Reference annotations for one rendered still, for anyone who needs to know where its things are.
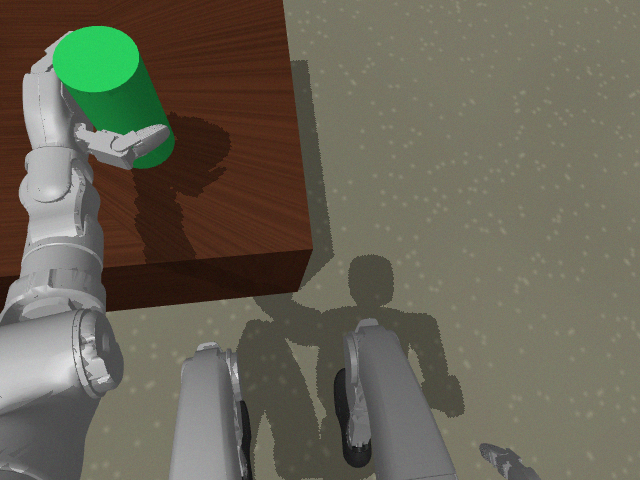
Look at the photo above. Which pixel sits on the can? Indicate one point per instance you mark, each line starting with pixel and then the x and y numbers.
pixel 102 69

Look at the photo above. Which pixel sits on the right robot hand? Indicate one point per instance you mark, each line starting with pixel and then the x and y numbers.
pixel 508 463

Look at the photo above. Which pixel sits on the left robot arm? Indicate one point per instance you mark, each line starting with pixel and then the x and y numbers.
pixel 58 353

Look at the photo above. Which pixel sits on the right robot foot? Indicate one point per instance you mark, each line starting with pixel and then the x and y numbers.
pixel 354 456

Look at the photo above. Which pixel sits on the left robot hand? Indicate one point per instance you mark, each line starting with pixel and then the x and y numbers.
pixel 53 118

